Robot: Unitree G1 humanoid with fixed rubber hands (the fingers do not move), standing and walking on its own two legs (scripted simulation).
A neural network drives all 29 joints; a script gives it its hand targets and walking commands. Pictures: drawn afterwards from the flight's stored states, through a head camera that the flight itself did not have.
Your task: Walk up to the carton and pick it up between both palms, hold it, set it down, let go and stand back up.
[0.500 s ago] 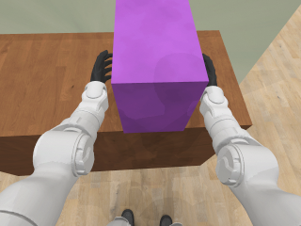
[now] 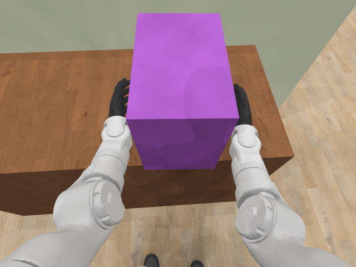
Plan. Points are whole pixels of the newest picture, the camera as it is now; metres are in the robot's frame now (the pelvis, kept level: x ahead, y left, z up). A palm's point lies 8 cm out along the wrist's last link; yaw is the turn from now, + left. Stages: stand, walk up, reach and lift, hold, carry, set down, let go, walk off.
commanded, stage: reach and lift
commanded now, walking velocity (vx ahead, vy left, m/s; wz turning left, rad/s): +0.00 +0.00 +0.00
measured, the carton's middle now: (179, 97) +0.50 +0.02 +0.01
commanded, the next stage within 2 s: none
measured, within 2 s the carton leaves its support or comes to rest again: neither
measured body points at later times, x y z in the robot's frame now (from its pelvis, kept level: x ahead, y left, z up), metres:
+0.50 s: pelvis +0.00 +0.00 +0.00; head +0.11 +0.00 +0.44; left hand +0.45 +0.16 +0.03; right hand +0.44 -0.13 +0.03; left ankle +0.00 +0.11 -0.74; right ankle -0.03 -0.10 -0.74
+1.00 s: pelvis +0.00 +0.00 +0.00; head +0.11 +0.00 +0.44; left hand +0.45 +0.16 +0.03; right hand +0.44 -0.13 +0.03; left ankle +0.00 +0.11 -0.74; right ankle -0.03 -0.09 -0.74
